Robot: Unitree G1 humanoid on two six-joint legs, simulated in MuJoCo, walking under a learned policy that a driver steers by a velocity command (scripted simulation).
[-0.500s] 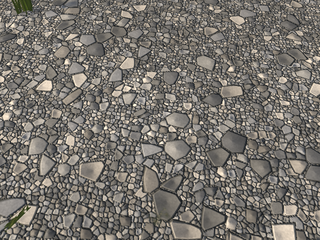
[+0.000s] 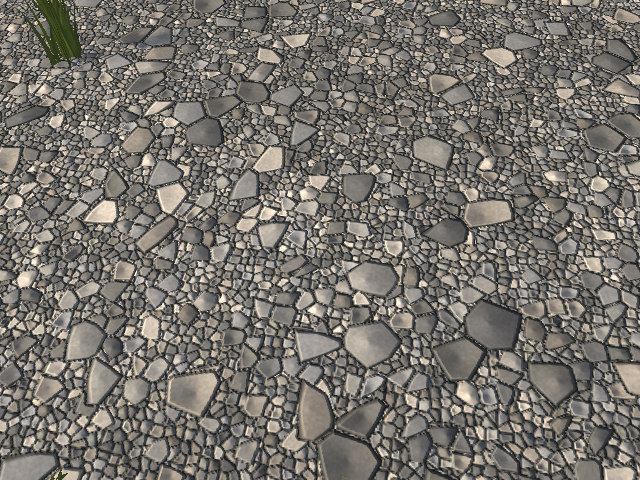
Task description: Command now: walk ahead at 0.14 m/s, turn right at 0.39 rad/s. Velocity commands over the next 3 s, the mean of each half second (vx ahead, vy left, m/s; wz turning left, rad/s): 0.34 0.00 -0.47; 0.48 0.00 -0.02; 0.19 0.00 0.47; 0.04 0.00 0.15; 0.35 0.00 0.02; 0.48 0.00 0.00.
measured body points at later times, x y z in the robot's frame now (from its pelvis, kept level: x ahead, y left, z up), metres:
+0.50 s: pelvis +0.09 -0.02 +0.00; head +0.10 -0.01 +0.45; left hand +0.32 +0.17 -0.11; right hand +0.00 -0.28 -0.12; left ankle +0.00 +0.12 -0.74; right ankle +0.13 -0.19 -0.69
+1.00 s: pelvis +0.32 -0.14 +0.00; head +0.35 -0.15 +0.45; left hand +0.38 +0.11 -0.14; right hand +0.39 -0.42 -0.12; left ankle +0.52 -0.08 -0.69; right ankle +0.18 -0.18 -0.74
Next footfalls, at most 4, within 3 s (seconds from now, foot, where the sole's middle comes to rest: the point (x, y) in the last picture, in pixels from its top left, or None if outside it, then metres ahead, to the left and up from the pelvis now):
0.14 left None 0.04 0.11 -0.78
0.60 right None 0.21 -0.19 -0.78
1.10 left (414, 420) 0.58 -0.12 -0.78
1.68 right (501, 413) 0.59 -0.31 -0.78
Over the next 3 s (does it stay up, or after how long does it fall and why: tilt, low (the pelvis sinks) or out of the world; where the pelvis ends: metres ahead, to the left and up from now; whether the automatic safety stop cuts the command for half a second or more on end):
stays up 0.92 -0.14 0.01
